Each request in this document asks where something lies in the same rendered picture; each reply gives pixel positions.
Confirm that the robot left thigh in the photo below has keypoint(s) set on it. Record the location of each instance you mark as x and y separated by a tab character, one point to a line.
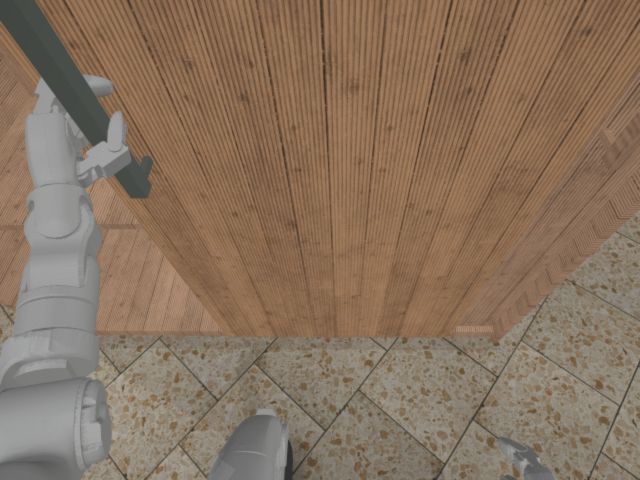
253	451

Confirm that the robot left upper arm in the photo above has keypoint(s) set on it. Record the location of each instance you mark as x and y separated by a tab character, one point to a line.
54	430

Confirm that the wardrobe door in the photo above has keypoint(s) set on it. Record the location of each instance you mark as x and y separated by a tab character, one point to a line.
581	193
346	168

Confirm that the left robot forearm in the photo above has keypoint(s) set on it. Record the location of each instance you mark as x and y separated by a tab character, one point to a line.
53	336

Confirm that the left robot hand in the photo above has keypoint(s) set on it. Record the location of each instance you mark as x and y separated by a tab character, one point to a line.
54	141

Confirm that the handle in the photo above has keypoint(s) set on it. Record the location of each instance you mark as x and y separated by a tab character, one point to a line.
31	30
626	148

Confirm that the right robot hand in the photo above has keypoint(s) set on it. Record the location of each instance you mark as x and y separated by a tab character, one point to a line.
525	460

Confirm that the left robot shin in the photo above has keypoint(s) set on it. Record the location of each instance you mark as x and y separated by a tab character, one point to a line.
278	475

